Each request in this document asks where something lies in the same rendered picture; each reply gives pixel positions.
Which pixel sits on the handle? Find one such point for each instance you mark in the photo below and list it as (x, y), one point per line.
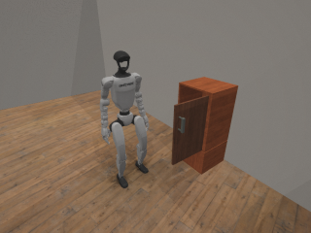
(183, 124)

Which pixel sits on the left robot upper arm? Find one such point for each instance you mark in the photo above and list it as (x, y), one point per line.
(138, 80)

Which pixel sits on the robot left forearm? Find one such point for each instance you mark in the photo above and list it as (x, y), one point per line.
(140, 106)

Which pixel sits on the robot right thigh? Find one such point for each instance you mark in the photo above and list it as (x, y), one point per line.
(118, 137)

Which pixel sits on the humanoid robot head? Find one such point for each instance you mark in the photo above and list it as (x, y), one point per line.
(120, 56)

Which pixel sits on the right robot hand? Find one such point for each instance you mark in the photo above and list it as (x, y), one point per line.
(105, 134)

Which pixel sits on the robot right forearm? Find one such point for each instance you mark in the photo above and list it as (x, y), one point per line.
(104, 114)

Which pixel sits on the left robot hand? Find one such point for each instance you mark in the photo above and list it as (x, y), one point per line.
(146, 121)

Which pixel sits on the cupboard door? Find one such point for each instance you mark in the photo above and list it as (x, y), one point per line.
(189, 143)

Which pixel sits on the right robot upper arm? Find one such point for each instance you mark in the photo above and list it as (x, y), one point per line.
(106, 84)

